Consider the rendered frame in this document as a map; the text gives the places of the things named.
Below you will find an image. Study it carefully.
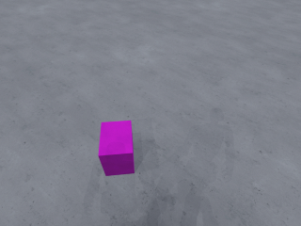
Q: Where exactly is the carton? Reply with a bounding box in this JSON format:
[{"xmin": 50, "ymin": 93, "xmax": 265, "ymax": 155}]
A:
[{"xmin": 98, "ymin": 121, "xmax": 135, "ymax": 176}]

